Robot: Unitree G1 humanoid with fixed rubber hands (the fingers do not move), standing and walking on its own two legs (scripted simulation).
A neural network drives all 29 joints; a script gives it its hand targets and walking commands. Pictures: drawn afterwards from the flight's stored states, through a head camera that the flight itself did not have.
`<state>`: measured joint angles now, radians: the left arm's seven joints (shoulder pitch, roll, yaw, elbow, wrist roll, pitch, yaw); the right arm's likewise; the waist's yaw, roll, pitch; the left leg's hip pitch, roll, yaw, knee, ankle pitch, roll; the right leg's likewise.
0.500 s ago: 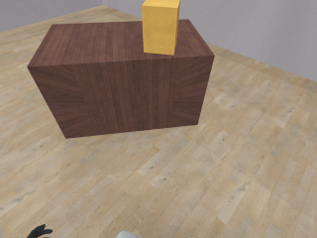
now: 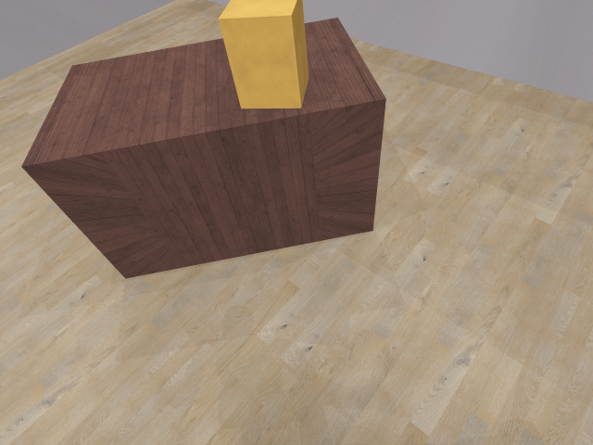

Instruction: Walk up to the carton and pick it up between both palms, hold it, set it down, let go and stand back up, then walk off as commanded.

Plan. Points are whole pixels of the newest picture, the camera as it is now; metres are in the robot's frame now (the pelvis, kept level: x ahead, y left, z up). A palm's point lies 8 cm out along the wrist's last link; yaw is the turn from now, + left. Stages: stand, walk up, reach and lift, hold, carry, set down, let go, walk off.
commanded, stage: walk off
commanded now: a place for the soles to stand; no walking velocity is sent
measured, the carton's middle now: (269, 52) +1.12 +0.07 -0.01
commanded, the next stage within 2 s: stand in 1.60 s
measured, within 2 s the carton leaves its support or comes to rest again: neither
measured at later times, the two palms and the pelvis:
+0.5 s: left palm out of the picture +0.07 +0.31 -0.05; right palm (560, 390) +0.20 -0.36 -0.14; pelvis +0.09 -0.04 -0.02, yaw +1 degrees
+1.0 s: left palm out of the picture +0.17 +0.52 -0.08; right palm (446, 391) +0.20 -0.18 -0.09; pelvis +0.11 +0.16 +0.00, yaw +1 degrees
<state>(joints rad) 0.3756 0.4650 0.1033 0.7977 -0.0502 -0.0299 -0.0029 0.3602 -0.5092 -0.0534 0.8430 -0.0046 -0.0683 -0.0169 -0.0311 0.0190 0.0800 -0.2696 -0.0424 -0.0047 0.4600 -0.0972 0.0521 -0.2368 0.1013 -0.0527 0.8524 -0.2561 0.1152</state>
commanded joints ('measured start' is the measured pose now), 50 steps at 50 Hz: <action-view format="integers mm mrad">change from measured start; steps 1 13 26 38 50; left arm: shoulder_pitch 120 64 98 5 -103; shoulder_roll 202 267 280 228 269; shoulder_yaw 44 67 56 11 108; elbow -48 -48 -9 8 34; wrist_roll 38 46 45 28 26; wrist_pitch -34 -91 -71 -7 46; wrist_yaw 10 100 131 135 130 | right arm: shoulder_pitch -265 -78 -256 -128 -173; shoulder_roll -226 -150 -124 -241 -90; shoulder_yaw -70 -80 -65 -102 -106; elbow -92 -63 -117 -118 -143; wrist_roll -44 -60 -57 -31 0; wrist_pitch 14 105 117 118 150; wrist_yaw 19 56 59 60 25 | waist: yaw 160 6 81 -51 82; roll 150 -75 -119 217 -547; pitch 94 139 70 -105 -165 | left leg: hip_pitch -561 -444 -512 115 -154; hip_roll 355 -27 28 281 -117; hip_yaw -411 -260 -163 -644 -245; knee -281 771 562 -167 1133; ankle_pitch -455 -229 -299 220 -598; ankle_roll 222 -27 -26 54 -222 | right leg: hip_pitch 102 69 315 -243 91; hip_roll -194 -382 -395 -22 -562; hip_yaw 256 449 359 164 673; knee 325 -459 -283 468 -538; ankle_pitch -473 437 667 -418 251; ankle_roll -182 -101 -220 -176 -489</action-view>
